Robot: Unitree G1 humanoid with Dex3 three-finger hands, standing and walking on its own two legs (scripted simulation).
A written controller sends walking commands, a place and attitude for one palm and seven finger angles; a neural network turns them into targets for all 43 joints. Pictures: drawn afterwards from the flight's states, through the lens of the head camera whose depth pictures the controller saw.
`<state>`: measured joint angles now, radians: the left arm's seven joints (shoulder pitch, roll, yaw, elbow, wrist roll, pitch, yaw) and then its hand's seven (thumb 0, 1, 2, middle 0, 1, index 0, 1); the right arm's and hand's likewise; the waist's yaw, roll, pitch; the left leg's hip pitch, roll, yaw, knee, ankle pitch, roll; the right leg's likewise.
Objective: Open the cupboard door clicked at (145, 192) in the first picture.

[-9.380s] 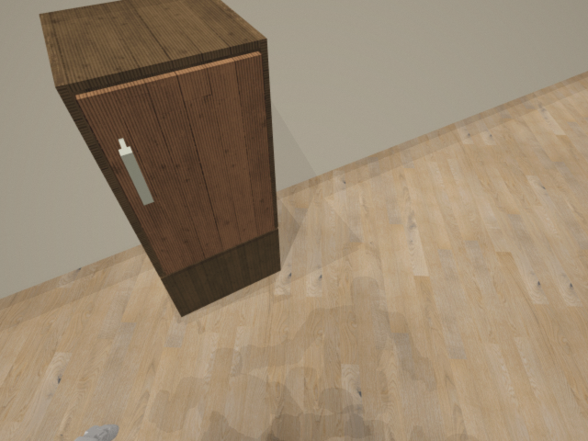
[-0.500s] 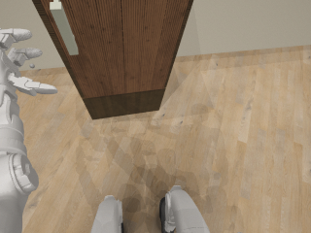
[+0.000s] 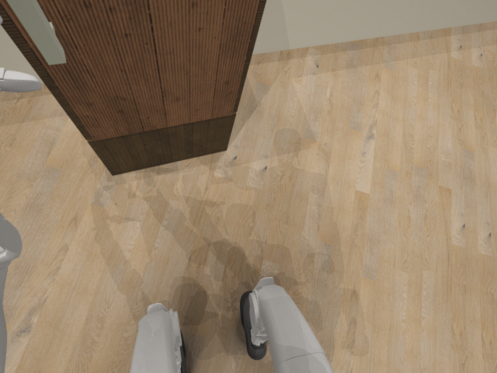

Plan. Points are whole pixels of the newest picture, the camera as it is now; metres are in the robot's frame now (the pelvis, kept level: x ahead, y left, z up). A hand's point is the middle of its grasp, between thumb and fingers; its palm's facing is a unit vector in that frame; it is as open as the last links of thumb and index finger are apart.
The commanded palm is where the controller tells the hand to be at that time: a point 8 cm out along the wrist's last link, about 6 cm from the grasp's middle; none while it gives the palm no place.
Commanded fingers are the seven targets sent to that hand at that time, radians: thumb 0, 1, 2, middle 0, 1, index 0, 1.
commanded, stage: move the hooked fingers beside the handle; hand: left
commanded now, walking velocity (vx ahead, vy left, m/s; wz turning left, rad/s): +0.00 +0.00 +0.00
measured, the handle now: (30, 4) +0.62 +0.21 +0.07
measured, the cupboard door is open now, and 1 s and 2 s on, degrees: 0 0 0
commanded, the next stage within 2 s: slide the fingers in behind the handle in 0.66 s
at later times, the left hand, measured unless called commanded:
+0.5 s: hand out of the picture +0.55 +0.26 +0.06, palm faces +0.14 -0.99 -0.01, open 14.0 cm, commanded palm +0.53 +0.29 +0.06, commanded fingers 0.00 -0.50 0.30 -0.30 -1.20 -0.30 -1.20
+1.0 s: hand out of the picture +0.55 +0.25 +0.06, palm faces +0.14 -0.99 -0.02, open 14.0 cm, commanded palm +0.54 +0.27 +0.06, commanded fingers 0.00 -0.50 0.30 -0.30 -1.20 -0.30 -1.20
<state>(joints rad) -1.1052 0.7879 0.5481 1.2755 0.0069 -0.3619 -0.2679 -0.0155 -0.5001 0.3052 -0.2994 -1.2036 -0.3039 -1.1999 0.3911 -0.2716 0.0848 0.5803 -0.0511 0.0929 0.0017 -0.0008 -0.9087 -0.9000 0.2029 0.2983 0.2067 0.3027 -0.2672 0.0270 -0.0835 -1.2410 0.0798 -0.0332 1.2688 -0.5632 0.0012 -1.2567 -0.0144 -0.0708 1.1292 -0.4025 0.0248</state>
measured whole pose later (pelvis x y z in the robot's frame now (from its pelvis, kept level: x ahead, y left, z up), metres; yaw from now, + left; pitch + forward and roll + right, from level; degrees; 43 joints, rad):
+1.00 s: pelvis +0.00 +0.00 +0.00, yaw +1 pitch +29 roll -5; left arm -1.05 0.68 0.50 1.23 -0.02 -0.39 -0.23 -0.02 -0.50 0.30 -0.30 -1.20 -0.30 -1.20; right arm 0.38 -0.26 0.07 0.60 -0.05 0.09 0.01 0.00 -0.91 -0.90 0.20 0.30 0.21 0.30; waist -0.24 0.02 -0.09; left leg -1.21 0.07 -0.05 1.26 -0.56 0.00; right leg -1.22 -0.02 -0.08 1.12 -0.41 0.02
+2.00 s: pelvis +0.00 +0.00 +0.00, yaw +1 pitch +29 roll -4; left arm -1.08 0.52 0.42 1.24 0.02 -0.43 -0.04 -0.02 -0.50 0.30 -0.30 -1.20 -0.30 -1.20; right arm 0.39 -0.24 0.06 0.61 -0.08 0.08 0.04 0.00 -0.91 -0.90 0.20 0.30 0.21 0.30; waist -0.24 0.04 -0.11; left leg -1.19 0.06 -0.04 1.25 -0.56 0.00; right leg -1.21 -0.03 -0.07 1.13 -0.42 0.02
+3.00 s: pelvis +0.01 +0.00 +0.00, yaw +1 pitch +30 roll -4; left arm -1.08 0.54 0.44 1.24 0.02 -0.43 -0.04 0.00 0.53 0.75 -0.37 -1.31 -0.38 -1.31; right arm 0.39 -0.25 0.06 0.60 -0.08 0.08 0.04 0.00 -0.91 -0.90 0.20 0.30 0.21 0.30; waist -0.25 0.04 -0.11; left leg -1.20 0.07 -0.03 1.25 -0.57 0.00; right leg -1.22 -0.02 -0.07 1.13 -0.42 0.02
